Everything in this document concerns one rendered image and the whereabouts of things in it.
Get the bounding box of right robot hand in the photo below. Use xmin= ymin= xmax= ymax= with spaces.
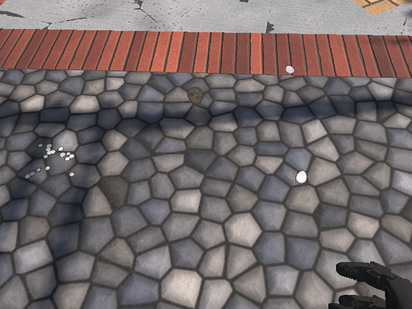
xmin=328 ymin=261 xmax=412 ymax=309

